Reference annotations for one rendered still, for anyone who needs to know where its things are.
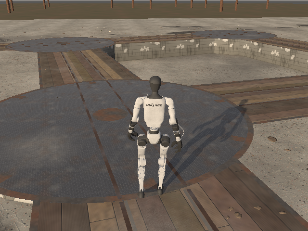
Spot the left robot shin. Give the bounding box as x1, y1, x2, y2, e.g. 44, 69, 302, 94
138, 159, 145, 192

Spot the robot right hand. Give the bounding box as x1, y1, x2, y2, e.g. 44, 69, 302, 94
171, 140, 182, 153

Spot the left robot upper arm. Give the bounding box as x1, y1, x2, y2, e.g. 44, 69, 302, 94
132, 96, 145, 122

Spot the right robot upper arm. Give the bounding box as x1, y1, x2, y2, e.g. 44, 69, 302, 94
165, 97, 177, 125

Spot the robot left thigh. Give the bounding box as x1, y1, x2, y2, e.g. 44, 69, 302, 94
137, 134, 147, 167

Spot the left robot forearm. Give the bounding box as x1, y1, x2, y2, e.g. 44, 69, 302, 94
128, 115, 137, 133

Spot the robot left hand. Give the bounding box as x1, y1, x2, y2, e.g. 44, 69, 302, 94
128, 131, 138, 141

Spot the right robot forearm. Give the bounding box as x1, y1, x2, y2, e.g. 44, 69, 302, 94
172, 118, 181, 141

